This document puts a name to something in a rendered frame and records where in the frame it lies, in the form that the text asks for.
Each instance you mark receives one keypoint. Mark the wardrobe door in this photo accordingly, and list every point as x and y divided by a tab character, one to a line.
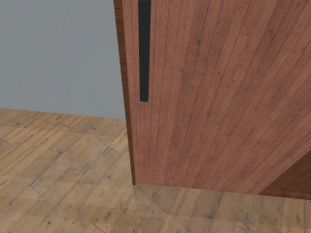
229	105
296	179

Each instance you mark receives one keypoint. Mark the handle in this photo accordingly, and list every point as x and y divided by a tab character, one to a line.
144	35

